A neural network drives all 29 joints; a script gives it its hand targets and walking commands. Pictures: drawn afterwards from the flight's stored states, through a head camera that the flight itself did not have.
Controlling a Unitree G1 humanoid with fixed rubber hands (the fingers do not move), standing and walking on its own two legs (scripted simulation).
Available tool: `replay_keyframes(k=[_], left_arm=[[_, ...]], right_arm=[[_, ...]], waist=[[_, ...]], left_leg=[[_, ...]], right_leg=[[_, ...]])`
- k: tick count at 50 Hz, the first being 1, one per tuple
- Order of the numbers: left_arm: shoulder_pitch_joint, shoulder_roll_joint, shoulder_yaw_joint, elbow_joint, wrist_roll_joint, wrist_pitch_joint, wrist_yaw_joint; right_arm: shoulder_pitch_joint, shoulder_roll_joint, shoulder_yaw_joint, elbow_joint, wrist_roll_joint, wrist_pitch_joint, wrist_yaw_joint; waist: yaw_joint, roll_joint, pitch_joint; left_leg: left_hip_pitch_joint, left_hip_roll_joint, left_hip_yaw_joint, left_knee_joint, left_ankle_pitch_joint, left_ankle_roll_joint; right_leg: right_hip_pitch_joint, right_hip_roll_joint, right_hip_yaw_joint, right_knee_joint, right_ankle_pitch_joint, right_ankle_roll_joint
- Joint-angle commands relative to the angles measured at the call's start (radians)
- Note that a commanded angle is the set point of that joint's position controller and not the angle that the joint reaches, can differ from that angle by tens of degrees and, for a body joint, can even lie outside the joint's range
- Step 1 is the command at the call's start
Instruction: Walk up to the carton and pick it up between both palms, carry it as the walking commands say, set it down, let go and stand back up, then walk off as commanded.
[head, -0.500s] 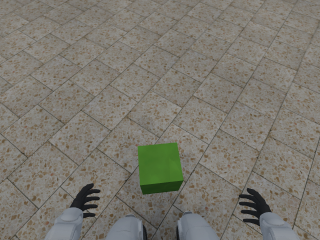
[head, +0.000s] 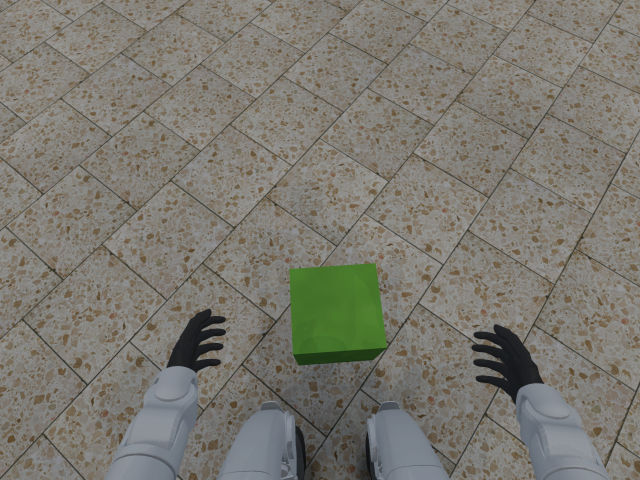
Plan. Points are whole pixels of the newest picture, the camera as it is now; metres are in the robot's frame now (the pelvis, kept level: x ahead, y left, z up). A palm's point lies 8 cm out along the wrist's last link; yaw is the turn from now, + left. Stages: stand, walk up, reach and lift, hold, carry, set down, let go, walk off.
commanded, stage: reach and lift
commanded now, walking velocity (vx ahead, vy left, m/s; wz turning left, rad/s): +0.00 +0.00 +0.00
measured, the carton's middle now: (334, 318) +0.41 -0.04 -0.58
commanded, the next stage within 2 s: none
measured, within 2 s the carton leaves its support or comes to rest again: neither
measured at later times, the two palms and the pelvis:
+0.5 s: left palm (197, 310) +0.34 +0.19 -0.14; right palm (492, 305) +0.33 -0.25 -0.14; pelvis -0.09 -0.04 -0.05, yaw +2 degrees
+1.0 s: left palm (228, 284) +0.40 +0.16 -0.22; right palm (461, 271) +0.41 -0.25 -0.21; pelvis -0.08 -0.04 -0.05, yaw +1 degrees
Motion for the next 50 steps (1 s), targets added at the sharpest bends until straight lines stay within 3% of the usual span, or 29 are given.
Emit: replay_keyframes(k=[1,3,6,7,9,13,14,15,17,18,19,20,21,22,23,25,26,27,32,33,38,40,42,43,44,45,46,47,50], left_arm=[[-0.097,0.113,0.043,-0.043,-0.006,0.007,-0.017],[-0.194,0.132,0.089,-0.053,-0.006,-0.007,-0.024],[-0.318,0.184,0.163,-0.095,0.036,-0.035,-0.048],[-0.299,0.195,0.192,-0.064,0.041,-0.039,-0.057],[-0.346,0.193,0.203,-0.052,0.046,-0.029,-0.065],[-0.641,0.256,0.183,-0.055,-0.010,0.030,-0.083],[-0.685,0.316,0.209,-0.090,0.003,0.033,-0.084],[-0.645,0.293,0.205,-0.089,-0.021,0.052,-0.089],[-0.728,0.318,0.229,-0.039,-0.028,0.072,-0.082],[-0.843,0.376,0.257,-0.009,-0.039,0.076,-0.084],[-0.854,0.346,0.203,0.014,-0.063,0.087,-0.086],[-1.022,0.366,0.202,-0.039,-0.073,0.082,-0.090],[-0.931,0.349,0.226,0.066,-0.064,0.101,-0.083],[-1.030,0.379,0.196,-0.001,-0.079,0.091,-0.086],[-0.953,0.328,0.218,0.161,-0.056,0.103,-0.076],[-1.060,0.305,0.174,0.108,-0.097,0.088,-0.065],[-1.120,0.314,0.204,0.147,-0.087,0.077,-0.056],[-1.136,0.303,0.194,0.147,-0.108,0.068,-0.050],[-1.232,0.371,0.253,0.166,-0.067,-0.017,-0.027],[-1.222,0.356,0.241,0.198,-0.080,-0.021,-0.026],[-1.216,0.323,0.263,0.141,-0.074,-0.072,0.017],[-1.201,0.341,0.272,0.004,-0.079,-0.082,0.017],[-1.114,0.339,0.299,-0.133,-0.072,-0.079,0.016],[-1.186,0.348,0.278,-0.169,-0.100,-0.053,0.008],[-1.221,0.352,0.304,-0.169,-0.100,-0.029,0.010],[-1.204,0.375,0.303,-0.188,-0.098,-0.011,0.015],[-1.264,0.366,0.302,-0.152,-0.096,0.003,0.009],[-1.188,0.353,0.325,-0.304,-0.076,-0.008,0.015],[-1.265,0.344,0.314,-0.250,-0.086,-0.039,0.013]], right_arm=[[-0.038,-0.115,-0.026,-0.064,0.016,0.017,-0.033],[-0.135,-0.142,-0.047,-0.100,-0.004,0.002,-0.043],[-0.235,-0.095,-0.056,-0.137,0.015,-0.015,-0.086],[-0.290,-0.090,-0.046,-0.168,0.029,-0.014,-0.094],[-0.346,-0.051,-0.034,-0.192,0.043,0.001,-0.097],[-0.560,-0.100,-0.031,-0.145,0.082,0.065,-0.111],[-0.588,-0.107,-0.042,-0.196,0.084,0.079,-0.121],[-0.632,-0.099,-0.045,-0.241,0.103,0.089,-0.134],[-0.678,-0.138,-0.065,-0.180,0.073,0.122,-0.140],[-0.820,-0.155,-0.045,-0.202,0.084,0.130,-0.139],[-0.784,-0.154,-0.092,-0.154,0.074,0.143,-0.151],[-0.937,-0.143,-0.067,-0.155,0.098,0.146,-0.157],[-0.845,-0.187,-0.079,-0.082,0.056,0.163,-0.157],[-0.957,-0.177,-0.078,-0.102,0.087,0.158,-0.151],[-0.899,-0.202,-0.079,0.018,0.060,0.168,-0.147],[-1.043,-0.235,-0.096,-0.013,0.068,0.136,-0.141],[-1.125,-0.249,-0.095,0.041,0.076,0.124,-0.137],[-1.096,-0.250,-0.092,0.059,0.073,0.109,-0.134],[-1.214,-0.217,-0.042,-0.005,0.106,0.047,-0.154],[-1.258,-0.245,-0.050,0.041,0.094,0.045,-0.158],[-1.166,-0.266,-0.099,0.085,0.108,-0.014,-0.165],[-1.168,-0.280,-0.110,-0.017,0.121,-0.021,-0.159],[-1.133,-0.270,-0.086,-0.230,0.132,-0.025,-0.164],[-1.182,-0.304,-0.113,-0.257,0.102,0.000,-0.169],[-1.220,-0.311,-0.117,-0.249,0.108,0.023,-0.171],[-1.191,-0.316,-0.119,-0.285,0.095,0.043,-0.175],[-1.273,-0.263,-0.059,-0.230,0.120,0.065,-0.173],[-1.209,-0.248,-0.087,-0.347,0.127,0.053,-0.171],[-1.357,-0.299,-0.091,-0.352,0.113,0.023,-0.172]], waist=[[-0.033,-0.099,-0.474],[-0.041,-0.193,-0.549],[-0.054,-0.100,-0.514],[-0.014,-0.055,-0.530],[0.007,-0.104,-0.715],[-0.019,0.044,-0.679],[-0.027,-0.036,-0.773],[-0.008,0.034,-0.840],[-0.028,0.002,-0.848],[0.010,-0.024,-0.857],[-0.088,-0.058,-0.876],[-0.032,-0.010,-0.802],[-0.037,-0.006,-0.832],[-0.043,-0.033,-0.837],[-0.041,0.002,-0.792],[-0.075,-0.010,-0.892],[-0.029,0.005,-0.864],[-0.084,-0.046,-0.899],[0.031,-0.071,-1.106],[0.027,-0.104,-1.126],[-0.012,-0.009,-1.301],[-0.012,0.043,-1.541],[0.000,-0.029,-1.810],[-0.054,-0.031,-1.889],[-0.014,-0.041,-1.863],[-0.061,-0.064,-1.926],[0.031,-0.051,-1.801],[0.025,-0.027,-1.896],[0.026,-0.069,-1.761]], left_leg=[[0.464,-0.030,-0.131,-0.078,0.631,-0.053],[0.356,-0.031,-0.100,-0.076,0.519,-0.051],[0.170,-0.039,-0.078,-0.046,0.502,-0.056],[0.162,-0.036,-0.068,-0.044,0.463,-0.049],[0.190,-0.039,-0.054,-0.016,0.424,-0.052],[0.131,-0.019,-0.043,-0.045,0.172,-0.054],[0.082,-0.020,-0.034,0.012,0.192,-0.052],[0.151,-0.036,-0.030,-0.005,0.224,-0.050],[0.130,-0.030,-0.025,-0.009,0.152,-0.052],[0.068,-0.031,-0.010,0.038,0.138,-0.057],[0.116,-0.041,-0.020,0.021,0.097,-0.044],[0.009,-0.035,-0.009,0.009,0.020,-0.049],[0.056,-0.036,0.001,-0.004,0.020,-0.052],[0.062,-0.036,-0.026,0.008,0.031,-0.051],[0.047,-0.038,-0.002,-0.010,0.019,-0.060],[0.106,-0.031,-0.029,-0.005,0.067,-0.073],[0.101,-0.036,-0.040,-0.012,0.015,-0.079],[0.106,-0.024,-0.039,-0.017,0.069,-0.081],[0.021,-0.054,-0.029,0.056,0.247,-0.060],[0.008,-0.070,-0.032,0.035,0.249,-0.056],[0.230,-0.068,-0.073,0.071,0.548,-0.079],[0.391,-0.070,-0.067,0.128,0.735,-0.081],[0.396,-0.085,-0.049,0.161,0.849,-0.082],[0.379,-0.088,-0.069,0.142,0.812,-0.080],[0.383,-0.095,-0.046,0.115,0.742,-0.075],[0.416,-0.094,-0.037,0.126,0.724,-0.069],[0.363,-0.090,-0.032,0.144,0.711,-0.067],[0.444,-0.081,-0.041,0.173,0.927,-0.074],[0.160,-0.088,-0.038,0.224,0.784,-0.064]], right_leg=[[0.000,0.069,-0.033,-0.111,0.436,-0.008],[0.093,0.056,-0.035,-0.099,0.473,-0.011],[0.067,0.043,-0.003,-0.070,0.558,0.000],[0.052,0.039,-0.008,-0.051,0.515,0.006],[0.135,0.019,0.001,-0.059,0.516,0.006],[0.012,0.008,-0.024,-0.038,0.210,-0.010],[0.051,0.009,-0.009,-0.030,0.266,-0.007],[0.092,0.015,-0.020,-0.031,0.289,-0.003],[0.092,0.015,-0.023,-0.022,0.204,-0.018],[0.045,0.021,-0.025,0.008,0.173,-0.016],[0.062,0.027,-0.037,-0.021,0.145,-0.015],[0.072,0.010,-0.009,-0.046,0.052,-0.032],[0.068,0.002,-0.015,-0.051,0.026,-0.027],[-0.024,0.021,-0.048,-0.013,0.038,-0.034],[-0.010,0.017,-0.043,-0.050,0.009,-0.047],[-0.054,0.024,-0.056,-0.021,0.056,-0.047],[-0.093,0.020,-0.062,-0.023,-0.005,-0.048],[-0.067,0.035,-0.051,-0.026,0.071,-0.052],[0.089,0.035,-0.028,0.039,0.274,-0.029],[0.112,0.038,-0.032,0.035,0.281,-0.020],[-0.051,0.070,-0.036,0.062,0.480,-0.037],[-0.011,0.077,-0.018,0.079,0.625,-0.035],[0.222,0.081,0.001,0.119,0.857,-0.029],[0.330,0.083,0.004,0.147,0.876,-0.028],[0.379,0.078,-0.002,0.131,0.828,-0.024],[0.438,0.078,-0.020,0.168,0.840,-0.013],[0.394,0.068,-0.010,0.171,0.787,-0.010],[0.412,0.077,-0.016,0.217,0.959,-0.005],[0.397,0.061,0.024,0.256,0.984,-0.010]])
